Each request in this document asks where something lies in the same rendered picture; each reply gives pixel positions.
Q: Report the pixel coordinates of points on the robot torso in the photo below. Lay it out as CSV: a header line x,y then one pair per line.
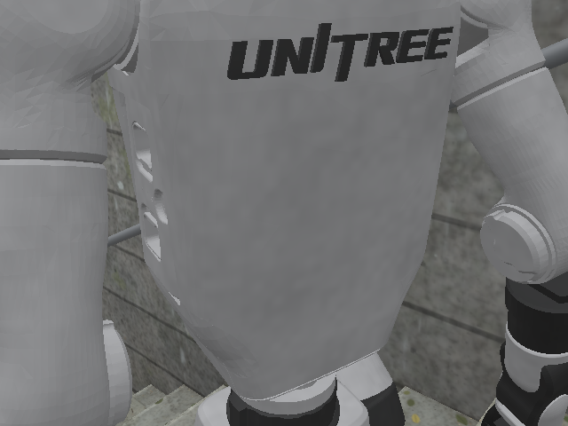
x,y
285,155

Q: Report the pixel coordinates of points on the robot right forearm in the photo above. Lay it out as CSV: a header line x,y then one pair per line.
x,y
533,387

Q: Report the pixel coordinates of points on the left robot upper arm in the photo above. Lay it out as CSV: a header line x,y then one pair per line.
x,y
61,364

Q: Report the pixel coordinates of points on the right robot thigh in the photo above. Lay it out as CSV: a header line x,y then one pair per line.
x,y
369,380

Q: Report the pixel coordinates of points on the right robot upper arm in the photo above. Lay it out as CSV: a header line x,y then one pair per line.
x,y
516,119

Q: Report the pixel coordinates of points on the right robot hand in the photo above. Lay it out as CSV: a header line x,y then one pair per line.
x,y
493,418

